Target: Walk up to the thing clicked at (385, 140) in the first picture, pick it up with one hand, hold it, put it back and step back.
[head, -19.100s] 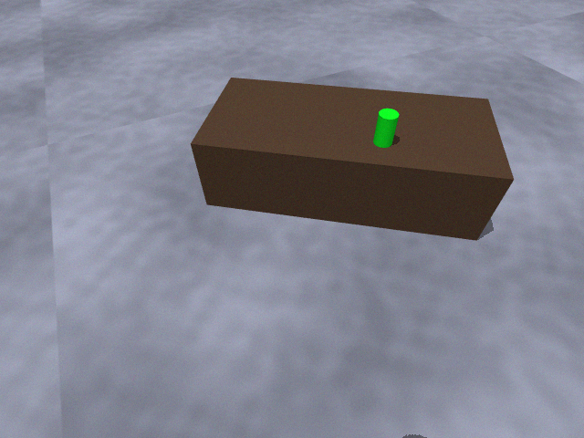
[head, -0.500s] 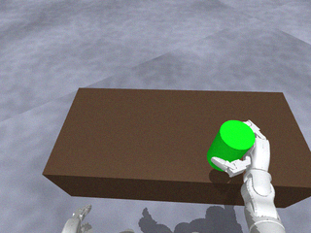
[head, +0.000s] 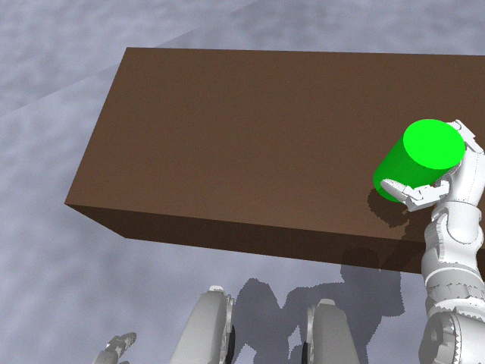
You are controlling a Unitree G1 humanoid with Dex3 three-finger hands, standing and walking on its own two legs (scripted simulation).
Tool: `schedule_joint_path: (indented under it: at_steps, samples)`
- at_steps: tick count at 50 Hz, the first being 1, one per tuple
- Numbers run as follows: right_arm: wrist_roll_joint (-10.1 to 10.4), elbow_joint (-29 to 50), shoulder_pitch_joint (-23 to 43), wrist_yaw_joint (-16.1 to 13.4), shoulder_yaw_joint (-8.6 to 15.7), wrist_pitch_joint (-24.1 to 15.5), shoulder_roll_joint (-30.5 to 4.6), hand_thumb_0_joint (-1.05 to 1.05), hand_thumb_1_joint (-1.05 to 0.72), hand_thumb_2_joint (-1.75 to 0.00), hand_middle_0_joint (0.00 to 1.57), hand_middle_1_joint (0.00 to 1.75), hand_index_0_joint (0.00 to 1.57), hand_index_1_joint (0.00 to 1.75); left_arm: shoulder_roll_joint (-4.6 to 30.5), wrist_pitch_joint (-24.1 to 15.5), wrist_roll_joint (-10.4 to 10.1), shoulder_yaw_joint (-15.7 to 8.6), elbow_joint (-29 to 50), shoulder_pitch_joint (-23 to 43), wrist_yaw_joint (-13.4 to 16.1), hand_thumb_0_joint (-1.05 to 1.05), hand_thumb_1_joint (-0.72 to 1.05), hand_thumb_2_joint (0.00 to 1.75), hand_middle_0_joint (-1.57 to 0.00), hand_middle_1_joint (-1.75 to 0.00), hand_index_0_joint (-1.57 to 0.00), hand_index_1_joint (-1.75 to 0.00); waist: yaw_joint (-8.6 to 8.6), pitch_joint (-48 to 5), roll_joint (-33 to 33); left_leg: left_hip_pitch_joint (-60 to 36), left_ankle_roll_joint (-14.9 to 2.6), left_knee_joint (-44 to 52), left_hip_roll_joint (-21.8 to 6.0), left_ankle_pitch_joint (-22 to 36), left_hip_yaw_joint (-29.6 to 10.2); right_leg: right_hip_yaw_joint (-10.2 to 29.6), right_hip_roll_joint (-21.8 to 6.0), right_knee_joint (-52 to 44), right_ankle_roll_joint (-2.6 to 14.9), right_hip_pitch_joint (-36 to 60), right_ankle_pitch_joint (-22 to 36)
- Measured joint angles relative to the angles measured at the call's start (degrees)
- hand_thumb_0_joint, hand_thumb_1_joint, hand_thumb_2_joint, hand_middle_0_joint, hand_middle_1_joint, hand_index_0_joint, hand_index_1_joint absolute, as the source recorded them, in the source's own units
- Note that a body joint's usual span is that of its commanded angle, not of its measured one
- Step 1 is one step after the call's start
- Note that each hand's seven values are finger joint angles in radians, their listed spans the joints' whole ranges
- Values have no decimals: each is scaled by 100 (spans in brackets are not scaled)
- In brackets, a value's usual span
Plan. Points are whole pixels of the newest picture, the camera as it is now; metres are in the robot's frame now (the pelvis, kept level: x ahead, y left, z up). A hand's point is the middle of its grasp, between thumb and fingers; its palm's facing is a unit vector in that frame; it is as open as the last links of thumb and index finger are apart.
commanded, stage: crouch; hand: right
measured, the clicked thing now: (412, 164) +0.45 -0.21 +0.00
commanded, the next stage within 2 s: lower in 0.68 s
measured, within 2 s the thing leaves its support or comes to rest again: rests again in 1.70 s
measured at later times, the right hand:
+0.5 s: hand (404, 163) +0.49 -0.23 -0.07, palm faces +0.25 +0.97 -0.01, open 11.0 cm
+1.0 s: hand (395, 168) +0.50 -0.23 -0.12, palm faces +0.25 +0.97 -0.01, open 11.0 cm
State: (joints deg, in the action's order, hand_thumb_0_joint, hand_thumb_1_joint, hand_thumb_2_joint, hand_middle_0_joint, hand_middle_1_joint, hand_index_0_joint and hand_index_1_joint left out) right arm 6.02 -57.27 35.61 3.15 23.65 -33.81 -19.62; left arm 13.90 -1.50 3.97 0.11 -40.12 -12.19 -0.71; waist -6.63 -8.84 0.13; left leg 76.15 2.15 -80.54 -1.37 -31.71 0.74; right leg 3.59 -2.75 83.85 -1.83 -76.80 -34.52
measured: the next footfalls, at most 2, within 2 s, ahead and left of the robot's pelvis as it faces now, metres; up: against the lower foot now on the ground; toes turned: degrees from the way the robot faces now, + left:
none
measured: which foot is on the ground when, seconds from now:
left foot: down 0.00-1.00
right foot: down 0.00-1.00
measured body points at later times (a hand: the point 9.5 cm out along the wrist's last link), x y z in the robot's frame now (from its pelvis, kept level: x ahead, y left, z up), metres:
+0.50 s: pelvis -0.03 +0.00 -0.07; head +0.16 -0.03 +0.34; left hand +0.05 +0.27 -0.19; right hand +0.47 -0.28 -0.06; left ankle +0.05 +0.15 -0.58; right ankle +0.03 -0.13 -0.58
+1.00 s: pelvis -0.03 +0.00 -0.11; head +0.18 -0.04 +0.28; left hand +0.03 +0.27 -0.23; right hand +0.48 -0.28 -0.11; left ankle +0.05 +0.14 -0.58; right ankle +0.03 -0.13 -0.58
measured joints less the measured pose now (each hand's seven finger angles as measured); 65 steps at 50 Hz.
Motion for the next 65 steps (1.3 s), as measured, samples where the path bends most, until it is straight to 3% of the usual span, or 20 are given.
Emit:
schedule_joint_path:
  at_steps: [7, 13, 26, 39, 45, 65]
  samples:
    - [-133, -272, 347, 5, 266, 18, -61, -3, 61, -99, 72, 109, 77, 112, -54, 82, 44, 67, 58, 50, -95, 1, 89, 92, -20, -30, -20, -30, -86, -25, 47, 567, 14, -424, 23, -45, 5, 43, -6, 465, 11, -582, -73]
    - [-318, -467, 675, -36, 423, 17, -311, -3, 61, -99, 72, 109, 77, 112, -58, 121, 88, 87, 139, 100, -113, 1, 89, 91, -20, -30, -20, -30, -175, -59, 34, 1095, 11, -839, 38, -83, 21, 97, -3, 898, -1, -1120, -122]
    - [-382, -768, 1329, 47, 488, 340, -753, -3, 61, -99, 72, 109, 76, 112, 72, 141, 75, 122, 157, 86, -69, 1, 90, 91, -20, -30, -20, -30, -289, -100, 106, 1819, 15, -1402, 29, -176, 82, 215, 38, 1510, -21, -1894, -216]
    - [-454, -593, 1448, 46, 663, 554, -863, -3, 61, -99, 72, 110, 76, 113, 89, 232, 61, 126, 209, 41, -82, 1, 90, 91, -20, -31, -20, -30, -327, -34, 129, 2240, 48, -1788, 50, -275, 52, 221, 35, 1917, -5, -2308, -342]
    - [-436, -743, 1597, 27, 629, 563, -923, -3, 60, -99, 71, 110, 76, 113, 85, 236, 64, 140, 197, 46, -90, 1, 89, 91, -21, -31, -20, -31, -335, -56, 114, 2407, 53, -1949, 37, -312, 54, 237, 56, 2080, -4, -2484, -373]
    - [-662, -729, 1930, -23, 721, 593, -1109, -3, 61, -100, 71, 112, 75, 115, 132, 343, 148, 185, 234, 131, -163, 1, 90, 91, -21, -31, -21, -31, -450, 130, 85, 3438, 126, -3009, 4, -430, -15, 279, 169, 3156, 15, -3543, -475]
